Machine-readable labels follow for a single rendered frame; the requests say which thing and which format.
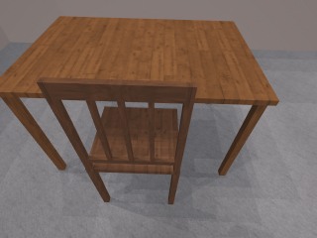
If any table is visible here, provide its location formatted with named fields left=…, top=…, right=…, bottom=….
left=0, top=16, right=279, bottom=176

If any chair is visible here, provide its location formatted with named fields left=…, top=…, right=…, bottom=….
left=37, top=77, right=197, bottom=205

